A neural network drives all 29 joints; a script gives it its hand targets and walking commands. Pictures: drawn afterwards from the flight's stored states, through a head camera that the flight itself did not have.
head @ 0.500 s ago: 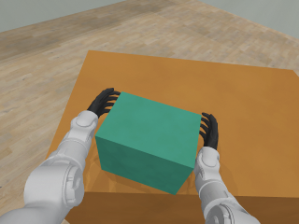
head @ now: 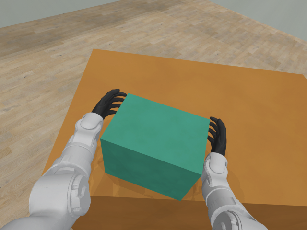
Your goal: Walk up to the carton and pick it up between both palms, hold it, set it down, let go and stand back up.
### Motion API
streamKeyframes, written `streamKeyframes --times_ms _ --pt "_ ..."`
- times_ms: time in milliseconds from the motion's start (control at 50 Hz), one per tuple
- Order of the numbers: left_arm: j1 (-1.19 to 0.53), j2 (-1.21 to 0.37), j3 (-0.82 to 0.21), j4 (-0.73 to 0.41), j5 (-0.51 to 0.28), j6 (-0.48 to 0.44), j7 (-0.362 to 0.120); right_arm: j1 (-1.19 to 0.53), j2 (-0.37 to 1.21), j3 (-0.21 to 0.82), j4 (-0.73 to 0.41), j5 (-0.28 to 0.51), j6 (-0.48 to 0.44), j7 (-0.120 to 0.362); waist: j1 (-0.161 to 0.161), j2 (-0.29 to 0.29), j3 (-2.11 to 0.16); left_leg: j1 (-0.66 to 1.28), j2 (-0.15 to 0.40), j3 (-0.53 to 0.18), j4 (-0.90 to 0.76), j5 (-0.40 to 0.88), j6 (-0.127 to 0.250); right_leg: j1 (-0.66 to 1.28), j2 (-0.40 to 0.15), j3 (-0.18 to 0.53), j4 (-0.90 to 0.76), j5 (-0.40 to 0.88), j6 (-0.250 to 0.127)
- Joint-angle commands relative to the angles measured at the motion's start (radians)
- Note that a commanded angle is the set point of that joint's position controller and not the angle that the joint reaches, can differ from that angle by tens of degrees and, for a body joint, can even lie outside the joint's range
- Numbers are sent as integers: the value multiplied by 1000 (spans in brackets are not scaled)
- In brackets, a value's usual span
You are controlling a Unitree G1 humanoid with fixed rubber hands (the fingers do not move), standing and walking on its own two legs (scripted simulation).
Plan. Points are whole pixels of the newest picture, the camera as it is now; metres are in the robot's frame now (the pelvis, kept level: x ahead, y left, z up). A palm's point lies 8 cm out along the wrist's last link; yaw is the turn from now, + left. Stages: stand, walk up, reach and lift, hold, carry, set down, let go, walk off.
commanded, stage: reach and lift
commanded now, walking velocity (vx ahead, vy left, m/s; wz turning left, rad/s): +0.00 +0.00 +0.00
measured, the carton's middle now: (154, 147) +0.36 +0.00 +0.00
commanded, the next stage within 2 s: none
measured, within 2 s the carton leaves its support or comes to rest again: leaves its support in 0.72 s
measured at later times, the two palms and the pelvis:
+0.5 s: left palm (98, 115) +0.40 +0.16 +0.07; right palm (216, 147) +0.35 -0.17 +0.04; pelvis +0.00 -0.01 +0.00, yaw +0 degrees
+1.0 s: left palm (99, 108) +0.38 +0.14 +0.12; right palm (226, 141) +0.34 -0.18 +0.08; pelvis -0.01 -0.01 +0.00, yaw +1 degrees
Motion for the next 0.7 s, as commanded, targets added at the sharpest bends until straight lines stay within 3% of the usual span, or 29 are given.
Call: streamKeyframes --times_ms 0,340,500,680 --pt "-382 -589 -161 -61 26 -60 8 -454 556 317 25 -120 -34 106 9 163 -337 175 -49 82 -2 389 -56 84 89 -99 13 166 -48" --pt "-377 -624 -228 -144 -19 -86 32 -502 536 400 -34 -69 -78 102 33 168 -448 203 -52 76 19 486 -66 109 99 -97 20 264 -46" --pt "-420 -659 -318 -219 -91 -108 38 -539 549 477 -76 -25 -81 97 14 147 -514 209 -58 58 26 510 -71 154 96 -87 34 344 -36" --pt "-458 -691 -408 -315 -168 -97 35 -606 561 586 -199 37 -52 97 2 125 -603 202 -70 39 32 518 -72 211 90 -73 53 425 -23"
